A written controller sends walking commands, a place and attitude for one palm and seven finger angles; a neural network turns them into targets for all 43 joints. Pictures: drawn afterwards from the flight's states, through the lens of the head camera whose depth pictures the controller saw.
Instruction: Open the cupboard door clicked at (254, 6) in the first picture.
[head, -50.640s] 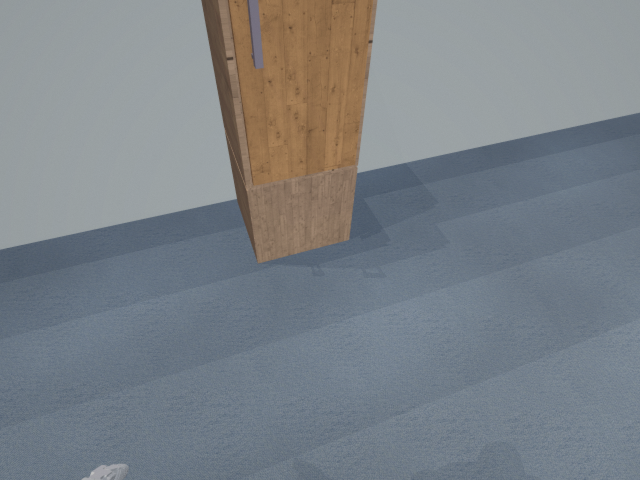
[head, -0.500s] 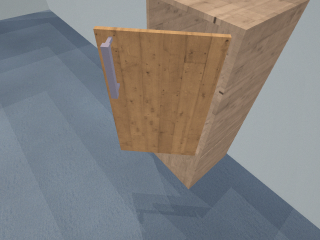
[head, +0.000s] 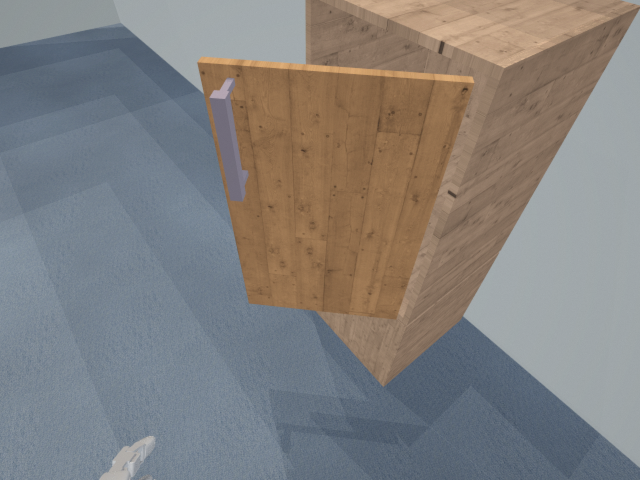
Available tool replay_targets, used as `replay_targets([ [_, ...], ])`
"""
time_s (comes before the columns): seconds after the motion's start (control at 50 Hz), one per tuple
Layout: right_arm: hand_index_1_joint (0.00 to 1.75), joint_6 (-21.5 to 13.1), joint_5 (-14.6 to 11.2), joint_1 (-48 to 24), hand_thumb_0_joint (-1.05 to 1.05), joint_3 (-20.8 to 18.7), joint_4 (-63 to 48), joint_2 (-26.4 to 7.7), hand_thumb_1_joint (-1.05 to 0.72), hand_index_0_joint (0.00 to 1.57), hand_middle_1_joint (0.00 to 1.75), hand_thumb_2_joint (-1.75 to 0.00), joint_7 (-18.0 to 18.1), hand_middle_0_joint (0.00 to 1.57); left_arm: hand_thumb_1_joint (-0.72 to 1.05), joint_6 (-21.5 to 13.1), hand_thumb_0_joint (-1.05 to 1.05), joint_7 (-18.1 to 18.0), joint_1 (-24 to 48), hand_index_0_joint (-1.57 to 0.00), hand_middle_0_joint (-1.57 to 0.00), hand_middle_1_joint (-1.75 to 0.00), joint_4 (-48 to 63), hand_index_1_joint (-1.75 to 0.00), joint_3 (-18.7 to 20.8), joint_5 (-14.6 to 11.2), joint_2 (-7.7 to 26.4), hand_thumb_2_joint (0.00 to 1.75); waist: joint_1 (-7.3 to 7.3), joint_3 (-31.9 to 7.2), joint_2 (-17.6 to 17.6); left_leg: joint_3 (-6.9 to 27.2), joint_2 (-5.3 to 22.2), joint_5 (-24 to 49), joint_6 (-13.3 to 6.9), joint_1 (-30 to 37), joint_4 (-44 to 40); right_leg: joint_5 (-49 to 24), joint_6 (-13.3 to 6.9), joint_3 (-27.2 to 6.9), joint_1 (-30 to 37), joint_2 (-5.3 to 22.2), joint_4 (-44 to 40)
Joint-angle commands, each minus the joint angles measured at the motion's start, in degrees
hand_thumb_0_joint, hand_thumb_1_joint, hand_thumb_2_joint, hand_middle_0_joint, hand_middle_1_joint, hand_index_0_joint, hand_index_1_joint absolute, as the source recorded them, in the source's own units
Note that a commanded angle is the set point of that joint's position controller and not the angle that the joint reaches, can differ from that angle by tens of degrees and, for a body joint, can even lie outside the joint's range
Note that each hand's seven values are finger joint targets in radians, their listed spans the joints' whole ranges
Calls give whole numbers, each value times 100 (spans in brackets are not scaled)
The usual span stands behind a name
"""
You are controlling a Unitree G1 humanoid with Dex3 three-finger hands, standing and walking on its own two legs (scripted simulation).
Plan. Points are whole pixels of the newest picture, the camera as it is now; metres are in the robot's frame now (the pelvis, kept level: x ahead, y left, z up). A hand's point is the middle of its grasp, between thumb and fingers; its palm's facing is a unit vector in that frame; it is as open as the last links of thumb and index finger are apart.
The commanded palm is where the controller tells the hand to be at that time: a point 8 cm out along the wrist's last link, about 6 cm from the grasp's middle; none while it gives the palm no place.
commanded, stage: raise the hand with hooked fingers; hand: left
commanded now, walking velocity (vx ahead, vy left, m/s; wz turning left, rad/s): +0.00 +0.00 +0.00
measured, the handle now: (233, 143) +0.53 +0.17 +0.14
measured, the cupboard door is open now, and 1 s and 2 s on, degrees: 45 45 45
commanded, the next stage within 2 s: move the hooked fingers beside the handle in 2.00 s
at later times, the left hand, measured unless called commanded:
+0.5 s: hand (144, 435) +0.16 +0.20 +0.03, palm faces +0.08 -0.99 -0.09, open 9.7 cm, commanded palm +0.14 +0.26 +0.02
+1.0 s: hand (105, 361) +0.22 +0.25 +0.08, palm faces -0.02 -1.00 -0.07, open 12.6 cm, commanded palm +0.19 +0.31 +0.10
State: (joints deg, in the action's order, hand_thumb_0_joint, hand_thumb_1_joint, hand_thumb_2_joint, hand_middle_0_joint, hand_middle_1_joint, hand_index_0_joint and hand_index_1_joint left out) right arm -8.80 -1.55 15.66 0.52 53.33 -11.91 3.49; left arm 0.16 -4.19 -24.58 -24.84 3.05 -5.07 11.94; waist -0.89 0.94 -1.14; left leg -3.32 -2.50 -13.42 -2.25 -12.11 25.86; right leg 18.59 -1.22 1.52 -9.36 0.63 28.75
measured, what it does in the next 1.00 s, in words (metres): stands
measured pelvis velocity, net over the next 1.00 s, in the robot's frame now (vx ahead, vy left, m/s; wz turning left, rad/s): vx -0.02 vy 0.01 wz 0.02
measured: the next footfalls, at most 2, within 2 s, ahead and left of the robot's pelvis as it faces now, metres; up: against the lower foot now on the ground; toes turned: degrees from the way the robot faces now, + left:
none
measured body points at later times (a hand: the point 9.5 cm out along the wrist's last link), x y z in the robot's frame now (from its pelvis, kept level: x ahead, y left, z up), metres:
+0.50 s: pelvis -0.03 -0.03 -0.05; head +0.00 -0.03 +0.40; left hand +0.15 +0.26 +0.03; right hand +0.17 -0.28 -0.11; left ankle +0.00 +0.09 -0.74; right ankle -0.04 -0.11 -0.74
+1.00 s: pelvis -0.02 +0.01 -0.02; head -0.02 +0.02 +0.43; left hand +0.21 +0.31 +0.08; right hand +0.14 -0.24 -0.08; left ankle +0.00 +0.09 -0.74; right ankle -0.04 -0.11 -0.74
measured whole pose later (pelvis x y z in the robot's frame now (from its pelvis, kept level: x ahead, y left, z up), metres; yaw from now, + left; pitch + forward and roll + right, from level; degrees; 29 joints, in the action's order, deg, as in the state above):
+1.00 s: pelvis -0.02 +0.01 -0.02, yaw +1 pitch +3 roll -2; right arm -15.6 -3.1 15.5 1.6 35.4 -15.5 6.1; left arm -9.5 24.2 -10.4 -4.4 19.1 -19.9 21.6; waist -0.5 -2.8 1.5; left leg -1.5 -0.4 -18.6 -3.1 -25.6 41.3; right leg 21.3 -0.7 3.5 -19.4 -1.1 37.8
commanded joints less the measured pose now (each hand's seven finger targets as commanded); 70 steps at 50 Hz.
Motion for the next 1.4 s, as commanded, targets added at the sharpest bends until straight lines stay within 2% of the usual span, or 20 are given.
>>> replay_targets([
  [0.0, 30, -737, -87, -563, 0, -366, -1540, -1023, -90, 20, 30, -90, 92, 20, 76, -851, 0, 15, 1027, -21, -21, -39, 2881, -39, 291, -513, 313, 84, 449, -269, 91, 695, 498, 891, 149, 250, 90, -499, 5, 373, -1299, -44, -138],
  [0.04, 30, -695, 19, -602, 0, -404, -1733, -1030, -90, 20, 30, -90, 70, 20, 71, -1437, 0, 398, 36, -21, -21, -42, 1690, -42, 609, -546, 230, 82, 233, 279, -802, 637, 329, 377, 154, -705, 541, -285, 4, 481, -1821, -114, 58],
  [0.08, 30, -646, 87, -798, 0, -446, -1968, -992, -90, 20, 30, -90, -32, 20, 67, -2138, 0, 1051, -835, -22, -22, -45, 938, -45, 642, -756, -54, 80, -39, 111, -1639, 533, 254, 196, 208, -1537, 1105, -217, 26, 462, -2297, -164, 669],
  [0.12, 30, -678, 62, -992, 0, -523, -2288, -1003, -90, 20, 30, -90, -155, 20, 62, -2807, 0, 1832, -1180, -22, -22, -48, 954, -48, 862, -946, 178, 78, -220, -422, -1446, 368, 153, 101, 256, -2037, 1565, -436, 3, 264, -2301, -89, 1103],
  [0.14, 30, -670, 3, -949, 0, -561, -2428, -1053, -90, 20, 30, -90, -225, 20, 60, -2983, 0, 2222, -1265, -22, -22, -50, 728, -50, 1214, -998, 562, 77, -304, -591, -896, 316, 104, 249, 282, -2070, 1746, -804, -53, 78, -2090, 1, 1251],
  [0.2, 30, -670, -80, -1066, 0, -525, -2978, -1071, -90, 20, 30, -90, -193, 20, 53, -3098, 0, 2991, -531, -23, -23, -54, 1785, -54, 1925, -1253, 1471, 74, -328, -1696, 5, 133, 26, 272, 183, -2157, 2102, -1044, 44, -375, -1684, 133, 1389],
  [0.24, 30, -639, -74, -944, 0, -489, -3117, -993, -90, 20, 30, -90, -83, 20, 48, -3037, 0, 2937, 251, -23, -23, -57, 2748, -57, 2281, -1528, 1796, 72, -272, -2020, 466, 164, 54, 182, 142, -2071, 2207, -780, 133, -584, -1629, 137, 1328],
  [0.3, 30, -672, -52, -685, 0, -411, -3045, -778, -90, 20, 30, -90, 49, 20, 41, -3286, 0, 2585, 965, -24, -24, -62, 3961, -62, 2168, -1769, 1483, 69, 10, -2084, 911, 309, 199, 274, 66, -1596, 2277, -766, 163, -619, -1807, 62, 1204],
  [0.38, 30, -823, -63, -454, 0, -312, -2616, -921, -90, 20, 30, -90, 196, 20, 32, -3507, 0, 2571, 1834, -24, -24, -68, 3719, -68, 1333, -1576, 1157, 65, 590, -1021, 634, 513, 316, -197, -5, -1808, 2424, -144, 149, -626, -2633, -36, 1048],
  [0.44, 30, -908, -164, -433, 0, -261, -2507, -1097, -90, 20, 30, -90, 290, 20, 25, -3053, 0, 3042, 1940, -25, -25, -72, 2823, -72, 1124, -1546, 1322, 62, 626, -625, 315, 583, 310, -446, -59, -1970, 2339, 341, 254, -826, -2634, -12, 713],
  [0.54, 30, -830, -212, -568, 0, -251, -2754, -1143, -90, 20, 30, -90, 320, 20, 13, -1704, 0, 3371, 1372, -25, -25, -80, 2165, -80, 2336, -1655, 2395, 57, -40, -1532, 210, 576, 261, 99, -37, -1763, 1973, -319, 389, -949, -1403, 213, 544],
  [0.64, 30, -854, -142, -647, 0, -167, -2990, -903, -90, 20, 30, -90, 208, 20, 1, -1691, 0, 2841, 1212, -26, -26, -87, 3070, -87, 2907, -2151, 2160, 52, -333, -1839, 12, 574, 265, 725, 47, -1342, 1563, -1647, 367, -473, -843, 76, 720],
  [0.7, 30, -940, -154, -486, 0, -201, -2888, -941, -90, 20, 30, -90, 136, 20, -6, -1835, 0, 2680, 1215, -27, -27, -92, 3133, -92, 2313, -1958, 1662, 49, -108, -1463, 323, 462, 284, 753, 31, -976, 1334, -1547, 239, -114, -1356, -97, 717],
  [0.78, 30, -996, -198, -334, 0, -242, -2796, -1122, -90, 20, 30, -90, 164, 20, -15, -1568, 0, 2883, 1693, -27, -27, -98, 2842, -98, 1875, -1699, 1685, 45, 124, -1068, 156, 505, 310, 472, -28, -908, 1188, -960, 194, -38, -1699, -169, 530],
  [0.88, 30, -1072, -192, -424, 0, -189, -2765, -1125, -90, 20, 30, -90, 288, 20, -27, -1425, 0, 2891, 2480, -28, -28, -105, 3453, -105, 2450, -1692, 2432, 40, -21, -1690, 589, 655, 339, 648, -15, -225, 873, -811, 31, 121, -1268, -204, 446],
  [0.98, 30, -1076, -189, -531, 0, -77, -2658, -1061, -90, 20, 30, -90, 322, 20, -38, -1398, 0, 2656, 2955, -29, -29, -112, 3461, -112, 2528, -1717, 2392, 35, -26, -1332, 864, 850, 411, 568, 93, 147, 489, -643, -45, 288, -1223, -272, 285],
  [1.04, 30, -1024, -223, -550, 0, -34, -2636, -1091, -90, 20, 30, -90, 324, 20, -45, -958, 0, 2799, 2991, -30, -30, -117, 2872, -117, 2349, -1660, 2275, 32, -64, -988, 1044, 903, 408, 487, 140, 168, 298, -695, -70, 280, -1182, -266, 117],
  [1.16, 30, -848, -283, -679, 0, 42, -2785, -1115, -90, 20, 30, -90, 353, 20, -50, -122, 0, 3058, 3740, -30, -30, -120, 2625, -120, 2210, -1512, 2465, 30, -42, -772, 626, 1023, 425, 117, 127, 193, -53, -583, -50, 289, -1060, -242, -138],
  [1.26, 30, -842, -226, -797, 0, 129, -2830, -1037, -90, 20, 30, -90, 380, 20, -50, -329, 0, 2951, 4696, -30, -30, -120, 3300, -120, 2710, -1537, 3064, 30, -89, -1397, 904, 1076, 404, 373, 173, 816, -160, -673, -89, 257, -763, -266, -279],
  [1.38, 30, -787, -260, -755, 0, 156, -2619, -1054, -90, 20, 30, -90, 414, 20, -50, -125, 0, 3118, 4877, -30, -30, -120, 2327, -120, 2724, -1528, 3090, 30, -45, -992, 786, 1005, 371, 366, 147, 711, -286, -762, -97, 252, -692, -243, -535],
])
